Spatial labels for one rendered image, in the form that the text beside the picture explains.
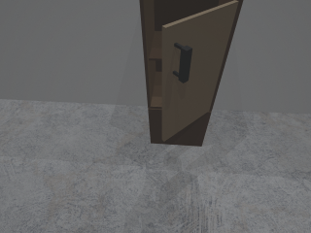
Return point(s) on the cupboard door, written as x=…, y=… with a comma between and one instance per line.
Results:
x=207, y=33

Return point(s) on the handle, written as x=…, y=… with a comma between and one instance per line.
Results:
x=185, y=61

